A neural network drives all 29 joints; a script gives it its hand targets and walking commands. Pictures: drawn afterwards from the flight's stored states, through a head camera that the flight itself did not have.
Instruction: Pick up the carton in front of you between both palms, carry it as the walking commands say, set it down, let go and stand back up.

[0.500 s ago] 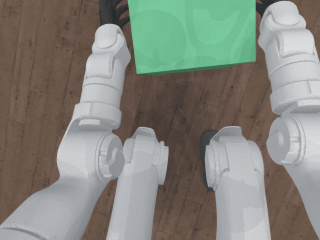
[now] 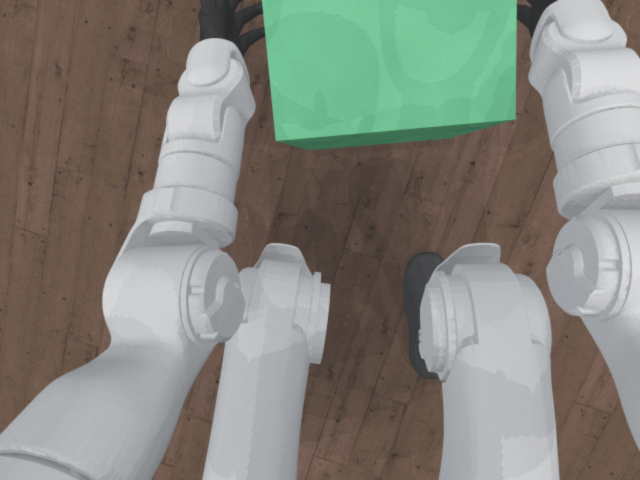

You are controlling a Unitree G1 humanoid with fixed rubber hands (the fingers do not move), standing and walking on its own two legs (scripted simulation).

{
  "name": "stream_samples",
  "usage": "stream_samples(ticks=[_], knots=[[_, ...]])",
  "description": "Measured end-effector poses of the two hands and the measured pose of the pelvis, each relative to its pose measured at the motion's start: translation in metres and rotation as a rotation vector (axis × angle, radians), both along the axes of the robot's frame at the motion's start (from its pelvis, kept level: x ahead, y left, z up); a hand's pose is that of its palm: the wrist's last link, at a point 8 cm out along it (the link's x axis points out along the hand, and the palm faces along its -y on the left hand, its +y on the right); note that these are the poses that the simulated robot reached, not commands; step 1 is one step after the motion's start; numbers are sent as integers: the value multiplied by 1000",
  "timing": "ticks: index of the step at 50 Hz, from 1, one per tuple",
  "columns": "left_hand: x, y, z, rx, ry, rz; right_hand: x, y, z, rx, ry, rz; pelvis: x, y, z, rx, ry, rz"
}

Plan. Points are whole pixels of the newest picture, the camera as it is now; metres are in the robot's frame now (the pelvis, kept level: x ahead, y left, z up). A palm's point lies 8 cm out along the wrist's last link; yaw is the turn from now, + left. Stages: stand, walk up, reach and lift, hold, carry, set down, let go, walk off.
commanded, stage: set down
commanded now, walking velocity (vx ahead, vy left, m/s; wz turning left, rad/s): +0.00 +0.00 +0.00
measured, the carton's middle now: (378, 50) +0.53 -0.04 -0.25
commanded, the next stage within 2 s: let go in 1.74 s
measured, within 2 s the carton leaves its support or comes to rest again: neither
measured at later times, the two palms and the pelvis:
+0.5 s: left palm (220, 45) +0.53 +0.12 -0.18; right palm (550, 15) +0.53 -0.20 -0.18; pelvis -0.01 +0.00 +0.00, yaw +0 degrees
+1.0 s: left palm out of the picture +0.54 +0.14 -0.08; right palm out of the picture +0.55 -0.23 -0.08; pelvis +0.00 +0.00 +0.04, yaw +1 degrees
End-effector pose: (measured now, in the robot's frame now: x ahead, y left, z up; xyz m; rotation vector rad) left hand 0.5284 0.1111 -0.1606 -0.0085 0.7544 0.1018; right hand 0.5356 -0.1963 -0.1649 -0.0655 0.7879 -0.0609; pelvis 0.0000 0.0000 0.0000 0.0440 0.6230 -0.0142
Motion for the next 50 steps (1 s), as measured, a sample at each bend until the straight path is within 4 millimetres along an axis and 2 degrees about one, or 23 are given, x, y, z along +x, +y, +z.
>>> stream_samples(ticks=[20,24,28,32,37,41,45,50], knots=[[4,2,-4,-10,-19,-55,2,-2,-6,35,-29,26,-7,-2,-5,0,-46,2],[3,6,-11,19,-11,-69,0,-4,-14,21,-28,21,-7,-2,-5,2,-57,2],[-2,23,-26,62,18,-34,-9,-19,-30,-14,-11,-46,-6,-2,-4,-1,-59,3],[0,39,-30,76,8,-5,-7,-39,-32,-40,-33,-89,-4,-1,-7,-4,-51,10],[8,43,-18,67,-39,3,7,-44,-15,-36,-89,-89,-2,-1,-10,-5,-37,12],[13,38,5,62,-83,9,17,-37,10,-19,-131,-74,-2,0,-6,-4,-24,10],[14,33,40,61,-116,17,19,-30,44,-14,-156,-64,-3,0,10,-3,-1,11],[13,31,84,65,-108,30,14,-33,87,-21,-138,-69,-1,0,42,-1,57,10]])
